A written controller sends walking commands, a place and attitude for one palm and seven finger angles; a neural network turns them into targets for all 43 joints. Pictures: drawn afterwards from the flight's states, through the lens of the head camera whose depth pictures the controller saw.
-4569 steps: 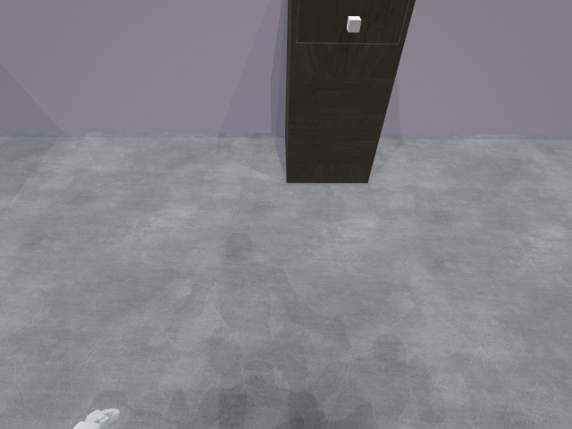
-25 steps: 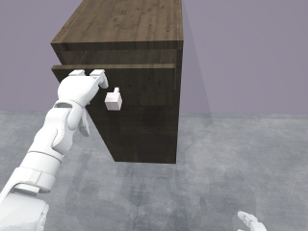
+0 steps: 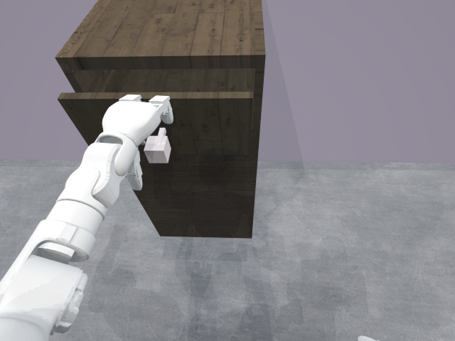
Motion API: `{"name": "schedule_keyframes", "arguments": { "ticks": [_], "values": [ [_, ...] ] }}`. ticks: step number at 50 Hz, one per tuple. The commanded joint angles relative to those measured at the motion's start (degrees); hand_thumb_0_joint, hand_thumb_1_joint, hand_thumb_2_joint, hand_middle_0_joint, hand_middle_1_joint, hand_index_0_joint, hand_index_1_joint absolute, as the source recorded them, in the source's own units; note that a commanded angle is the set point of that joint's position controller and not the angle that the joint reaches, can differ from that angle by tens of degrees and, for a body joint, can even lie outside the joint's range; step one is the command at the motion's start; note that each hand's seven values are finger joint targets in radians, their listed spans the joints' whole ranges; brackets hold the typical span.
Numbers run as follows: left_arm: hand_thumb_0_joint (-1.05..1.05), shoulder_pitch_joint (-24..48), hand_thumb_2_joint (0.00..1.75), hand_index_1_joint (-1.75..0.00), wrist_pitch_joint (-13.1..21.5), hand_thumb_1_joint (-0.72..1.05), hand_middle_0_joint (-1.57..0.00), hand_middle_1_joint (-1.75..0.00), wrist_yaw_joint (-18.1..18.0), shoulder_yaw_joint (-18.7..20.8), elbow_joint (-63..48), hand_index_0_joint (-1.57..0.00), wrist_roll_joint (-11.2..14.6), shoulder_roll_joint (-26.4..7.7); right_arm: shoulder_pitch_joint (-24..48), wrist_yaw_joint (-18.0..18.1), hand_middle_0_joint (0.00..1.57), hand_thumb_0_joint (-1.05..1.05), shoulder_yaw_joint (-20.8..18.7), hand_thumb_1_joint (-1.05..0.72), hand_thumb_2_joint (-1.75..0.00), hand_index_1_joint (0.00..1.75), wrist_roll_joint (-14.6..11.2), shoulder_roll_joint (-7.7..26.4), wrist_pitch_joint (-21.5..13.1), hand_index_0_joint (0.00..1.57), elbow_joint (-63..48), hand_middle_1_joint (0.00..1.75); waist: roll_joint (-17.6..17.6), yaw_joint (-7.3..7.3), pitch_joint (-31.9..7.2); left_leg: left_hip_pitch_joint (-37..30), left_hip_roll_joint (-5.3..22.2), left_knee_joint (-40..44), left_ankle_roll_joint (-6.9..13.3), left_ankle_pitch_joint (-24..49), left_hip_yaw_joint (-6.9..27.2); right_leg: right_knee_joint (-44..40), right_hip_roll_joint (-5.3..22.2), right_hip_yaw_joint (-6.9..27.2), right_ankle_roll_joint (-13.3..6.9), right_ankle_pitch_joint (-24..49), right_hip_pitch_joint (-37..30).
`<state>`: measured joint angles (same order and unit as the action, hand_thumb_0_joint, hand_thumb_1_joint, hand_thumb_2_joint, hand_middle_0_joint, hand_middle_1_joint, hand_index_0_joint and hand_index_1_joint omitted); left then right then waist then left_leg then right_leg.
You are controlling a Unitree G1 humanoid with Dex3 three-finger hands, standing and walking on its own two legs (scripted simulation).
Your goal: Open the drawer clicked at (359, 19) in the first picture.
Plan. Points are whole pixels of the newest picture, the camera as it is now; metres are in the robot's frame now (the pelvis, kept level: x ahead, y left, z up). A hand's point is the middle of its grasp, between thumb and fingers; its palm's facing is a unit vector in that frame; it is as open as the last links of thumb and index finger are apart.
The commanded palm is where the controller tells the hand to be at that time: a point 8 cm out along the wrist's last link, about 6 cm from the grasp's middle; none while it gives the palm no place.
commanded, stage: move the hooked fingers above the handle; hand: left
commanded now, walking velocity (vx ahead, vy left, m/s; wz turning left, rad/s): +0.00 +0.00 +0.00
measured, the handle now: (159, 142) +0.49 +0.18 +0.04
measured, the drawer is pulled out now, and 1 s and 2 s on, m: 0.09 0.07 0.07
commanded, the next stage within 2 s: none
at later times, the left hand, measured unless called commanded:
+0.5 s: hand (142, 136) +0.45 +0.19 +0.10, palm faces -0.09 +0.01 -1.00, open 13.8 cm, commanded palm +0.45 +0.20 +0.17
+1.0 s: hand (128, 124) +0.47 +0.22 +0.12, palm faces -0.02 +0.00 -1.00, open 13.6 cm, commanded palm +0.44 +0.22 +0.17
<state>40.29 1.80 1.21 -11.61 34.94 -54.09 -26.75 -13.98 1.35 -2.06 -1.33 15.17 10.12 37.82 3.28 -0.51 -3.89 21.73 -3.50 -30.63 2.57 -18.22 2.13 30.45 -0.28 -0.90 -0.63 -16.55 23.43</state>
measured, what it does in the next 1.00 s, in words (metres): stands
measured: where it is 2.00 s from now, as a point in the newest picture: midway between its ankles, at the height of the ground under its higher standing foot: outside the picture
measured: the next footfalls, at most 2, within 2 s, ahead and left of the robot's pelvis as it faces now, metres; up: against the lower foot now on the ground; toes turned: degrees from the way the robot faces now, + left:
none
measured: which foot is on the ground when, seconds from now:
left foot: down 0.00-1.00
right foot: down 0.00-1.00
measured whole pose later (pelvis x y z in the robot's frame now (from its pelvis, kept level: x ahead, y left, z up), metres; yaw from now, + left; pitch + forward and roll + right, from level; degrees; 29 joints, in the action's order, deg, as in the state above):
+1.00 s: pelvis -0.01 -0.01 +0.00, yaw -4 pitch +11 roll +0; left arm 45.7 2.3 -4.9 -0.5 51.3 -58.4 -32.7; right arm -16.1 3.9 -1.0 -2.0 14.6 9.0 37.2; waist 3.4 2.9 -5.2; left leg 23.6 -1.3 -29.7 1.6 -17.3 -0.9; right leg 30.1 -2.6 2.0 -1.6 -14.5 26.8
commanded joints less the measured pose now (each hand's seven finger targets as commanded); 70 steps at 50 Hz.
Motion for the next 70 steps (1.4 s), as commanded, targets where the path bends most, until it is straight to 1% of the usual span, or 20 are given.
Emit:
{"name": "schedule_keyframes", "arguments": {
  "ticks": [1,8,12,15,20,22,26,29,31,34,41,48,51,55,56,60,61,63,66,70],
  "values": [
    [0.0,31.7,0.3,-1.2,2.3,-0.5,-0.3,-1.2,-6.5,13.0,-4.2,-0.3,-1.1,-17.4,-2.6,1.2,0.2,0.0,-1.9,-0.9,-0.9,0.3,0.2,7.3,-1.9,0.2,-4.2,0.3,-3.3,1.38,-20.0,-7.2,1.4,0.2,-1.5,29.3,-0.6,0.2,-1.4,-0.5,-2.7,20.6,-8.1],
    [0.0,32.1,0.3,-1.2,-0.5,-0.5,-0.3,-1.2,-12.7,17.8,-0.3,-0.3,-4.4,-23.4,-2.1,1.3,0.2,0.0,-1.5,-0.9,-0.9,0.3,0.5,6.3,-2.2,0.2,-4.9,0.3,-1.0,-0.55,-27.3,-2.5,1.0,0.3,-0.8,28.4,-2.8,1.8,-0.8,0.9,-2.3,25.9,-16.1],
    [0.0,31.2,0.3,-1.2,-2.2,-0.5,-0.3,-1.2,-10.8,14.8,4.1,-0.3,-3.6,-21.2,-2.6,1.8,0.2,0.0,-1.8,-0.9,-0.9,0.3,-0.1,7.2,-2.1,0.2,-5.0,0.3,-4.6,1.68,-24.3,-1.0,1.3,1.3,-0.1,24.0,-3.6,0.2,-0.6,0.8,-1.5,24.7,-16.0],
    [0.0,30.1,0.3,-1.2,-1.9,-0.5,-0.3,-1.2,-8.4,13.0,4.7,-0.3,-3.0,-19.6,-2.7,2.3,0.2,0.0,-2.0,-0.9,-0.9,0.3,-0.5,7.7,-2.3,0.2,-5.5,0.3,-5.3,2.16,-22.2,-1.4,1.3,2.2,0.5,20.3,-3.9,-1.2,-0.4,1.2,-1.1,22.1,-15.0],
    [0.0,31.0,0.3,-1.2,1.4,-0.5,-0.3,-1.2,-4.6,7.1,2.9,-0.3,-2.2,-13.3,-3.7,2.8,0.2,0.0,-2.4,-0.9,-0.9,0.3,-0.8,7.7,-2.7,0.2,-5.9,0.3,-4.8,4.11,-19.7,-3.0,1.1,1.9,0.9,17.1,-3.5,-2.6,-0.3,1.8,-0.9,19.3,-11.9],
    [0.0,33.8,0.3,-1.2,3.1,-0.5,-0.3,-1.2,-4.3,6.8,1.9,-0.3,-1.9,-13.2,-4.2,2.9,0.2,0.0,-2.6,-0.9,-0.9,0.3,-0.8,7.7,-3.0,0.2,-5.3,0.3,-4.6,5.02,-18.2,-3.2,1.1,1.8,0.9,15.8,-3.2,-3.1,-0.3,2.0,-0.9,17.3,-9.8],
    [0.0,36.8,0.3,-1.2,5.2,-0.5,-0.3,-1.2,-6.7,12.0,1.9,-0.3,-2.3,-19.7,-5.1,3.1,0.2,0.0,-2.4,-0.9,-0.9,0.3,-0.5,8.0,-3.2,0.2,-4.7,0.3,-2.0,4.3,-19.8,-1.3,0.7,1.2,0.6,15.6,-2.8,-2.0,-0.3,2.4,-1.4,16.1,-10.1],
    [0.0,38.8,0.3,-1.2,5.4,-0.5,-0.3,-1.2,-10.7,16.2,0.9,-0.3,-3.6,-24.0,-5.3,2.8,0.2,0.0,-2.4,-0.9,-0.9,0.3,0.0,7.4,-3.8,0.2,-4.5,0.3,1.5,2.82,-24.2,-1.4,0.7,0.6,0.2,18.3,-2.9,-0.4,-0.5,2.3,-1.8,17.9,-11.5],
    [0.0,36.7,0.3,-1.2,3.8,-0.5,-0.3,-1.2,-12.5,19.0,4.0,-0.3,-4.3,-27.0,-5.2,2.7,0.2,0.0,-2.2,-0.9,-0.9,0.3,0.1,7.5,-3.8,0.2,-4.5,0.3,-0.5,2.1,-25.2,0.8,0.6,0.3,0.0,20.1,-3.2,0.4,-0.5,2.2,-1.6,20.7,-13.9],
    [0.0,35.3,0.3,-1.2,0.8,-0.5,-0.3,-1.2,-13.2,17.4,6.4,-0.3,-4.5,-25.8,-4.5,2.5,0.2,0.0,-2.0,-0.9,-0.9,0.3,-0.2,7.5,-3.9,0.2,-4.9,0.3,-1.6,2.02,-24.0,2.2,0.8,0.8,-0.1,19.4,-4.0,0.2,-0.4,1.9,-1.2,21.7,-14.6],
    [0.0,33.7,0.3,-1.2,-1.6,-0.5,-0.3,-1.2,-12.3,20.2,7.3,-0.3,-4.8,-30.0,-3.1,3.2,0.2,0.0,-1.7,-0.9,-0.9,0.3,-0.3,7.8,-3.3,0.2,-5.6,0.3,-4.1,0.98,-26.5,1.8,0.9,1.5,0.3,20.6,-4.7,-0.3,-0.3,2.4,-0.7,24.4,-18.9],
    [0.0,25.2,0.3,-1.2,-0.4,-0.5,-0.3,-1.2,-7.9,17.7,6.5,-0.3,-4.1,-25.7,-2.8,3.5,0.2,0.0,-1.9,-0.9,-0.9,0.3,-0.7,8.1,-3.0,0.2,-7.0,0.3,-4.0,0.4,-23.7,0.1,1.4,2.3,0.5,22.1,-4.9,-0.7,-0.3,1.9,-0.7,26.1,-18.1],
    [0.0,26.4,0.3,-1.2,1.0,-0.5,-0.3,-1.2,-5.4,10.2,3.0,-0.3,-3.3,-16.7,-3.0,3.1,0.2,0.0,-2.5,-0.9,-0.9,0.3,-1.1,8.3,-3.3,0.2,-7.4,0.3,-4.2,3.29,-20.1,-3.4,1.8,1.9,0.9,22.2,-4.3,-2.3,-0.7,1.5,-0.9,22.9,-12.5],
    [0.0,29.9,0.3,-1.2,4.3,-0.5,-0.3,-1.2,-3.4,7.7,-4.3,-0.3,-1.3,-13.9,-3.8,2.9,0.2,0.0,-3.2,-0.9,-0.9,0.3,-0.9,8.1,-3.5,0.2,-6.7,0.3,-1.3,4.25,-20.3,-8.8,1.6,1.1,0.8,22.4,-2.6,-2.8,-1.2,1.4,-1.3,18.9,-8.2],
    [0.0,32.6,0.3,-1.2,5.3,-0.5,-0.3,-1.2,-3.3,5.8,-6.5,-0.3,-0.7,-11.9,-4.0,2.9,0.2,0.0,-3.2,-0.9,-0.9,0.3,-0.9,8.0,-3.6,0.2,-6.3,0.3,-1.3,5.52,-19.9,-9.9,1.7,0.7,0.8,23.5,-2.1,-3.0,-1.2,1.1,-1.4,18.7,-6.7],
    [0.0,38.4,0.3,-1.2,7.7,-0.5,-0.3,-1.2,-6.7,8.1,-10.2,-0.3,-0.8,-13.5,-4.9,2.3,0.2,0.0,-3.7,-0.9,-0.9,0.3,-0.3,7.4,-4.1,0.2,-4.6,0.3,3.6,4.54,-23.2,-14.7,1.9,-0.5,-0.8,29.2,0.1,-1.3,-1.8,0.2,-2.1,16.9,-3.0],
    [0.0,38.7,0.3,-1.2,7.6,-0.5,-0.3,-1.2,-8.1,10.7,-9.6,-0.3,-1.0,-16.3,-4.9,2.2,0.2,0.0,-3.6,-0.9,-0.9,0.3,-0.1,7.7,-4.2,0.2,-4.2,0.3,3.4,4.06,-23.7,-14.2,1.8,-0.8,-1.2,30.2,0.2,-1.0,-1.9,0.0,-2.3,17.0,-3.1],
    [0.0,39.5,0.3,-1.2,5.8,-0.5,-0.3,-1.2,-10.8,10.9,-4.7,-0.3,-1.9,-15.4,-5.0,1.5,0.2,0.0,-3.1,-0.9,-0.9,0.3,0.0,7.2,-4.3,0.2,-3.2,0.3,3.3,3.59,-22.6,-12.5,1.8,-0.5,-2.2,30.4,0.7,-0.1,-2.1,-0.8,-2.5,15.8,-2.1],
    [0.0,37.5,0.3,-1.2,1.1,-0.5,-0.3,-1.2,-14.4,18.7,2.8,-0.3,-3.9,-24.8,-3.7,1.3,0.2,0.0,-2.0,-0.9,-0.9,0.3,0.4,8.0,-3.8,0.2,-2.7,0.3,1.5,1.05,-22.9,-6.2,1.3,0.5,-2.3,28.5,-0.5,0.4,-2.0,-0.7,-2.9,17.5,-7.1],
    [0.0,31.0,0.3,-1.2,-5.9,-0.5,-0.3,-1.2,-13.0,13.6,9.0,-0.3,-5.5,-19.0,-2.2,0.6,0.2,0.0,-1.5,-0.9,-0.9,0.3,0.4,7.5,-3.0,0.2,-4.2,0.3,-0.5,-0.16,-25.8,-5.1,2.2,1.0,-2.0,31.9,-2.2,1.3,-1.4,-0.8,-2.3,22.3,-11.8]
  ]
}}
